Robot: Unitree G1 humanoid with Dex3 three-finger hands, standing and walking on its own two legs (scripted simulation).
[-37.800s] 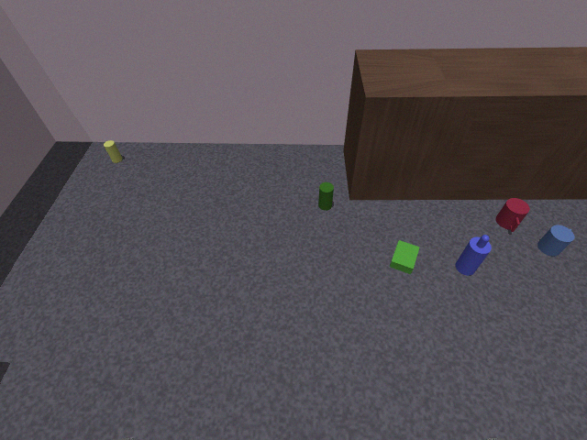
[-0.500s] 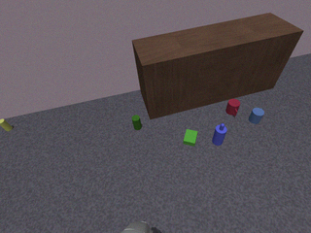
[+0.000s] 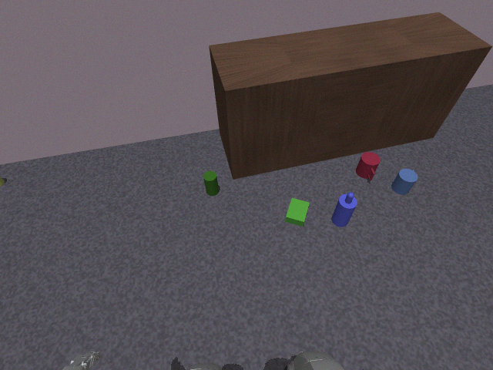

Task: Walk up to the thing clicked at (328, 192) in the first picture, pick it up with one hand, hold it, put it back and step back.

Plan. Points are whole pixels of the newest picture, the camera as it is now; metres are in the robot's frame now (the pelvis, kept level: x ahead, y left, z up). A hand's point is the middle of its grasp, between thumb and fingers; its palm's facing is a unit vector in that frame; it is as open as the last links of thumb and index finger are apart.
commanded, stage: step back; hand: left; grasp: from above
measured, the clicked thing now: (211, 183) +0.99 +0.19 -0.70
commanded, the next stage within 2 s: stand in 0.26 s
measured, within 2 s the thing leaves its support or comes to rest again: neither
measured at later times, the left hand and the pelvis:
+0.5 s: hand out of the picture +0.11 +0.27 -0.14, palm faces +0.02 -0.95 -0.32, open 7.4 cm; pelvis +0.03 +0.02 +0.02, yaw +1 degrees
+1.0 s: hand out of the picture +0.09 +0.26 -0.13, palm faces -0.01 -0.93 -0.35, open 7.4 cm; pelvis +0.03 +0.00 +0.03, yaw +2 degrees
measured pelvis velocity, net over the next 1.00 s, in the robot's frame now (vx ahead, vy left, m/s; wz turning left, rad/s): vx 0.03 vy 0.00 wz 0.03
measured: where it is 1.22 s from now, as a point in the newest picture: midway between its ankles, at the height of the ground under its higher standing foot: outside the picture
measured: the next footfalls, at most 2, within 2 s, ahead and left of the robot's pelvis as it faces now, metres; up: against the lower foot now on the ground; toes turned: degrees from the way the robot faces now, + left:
none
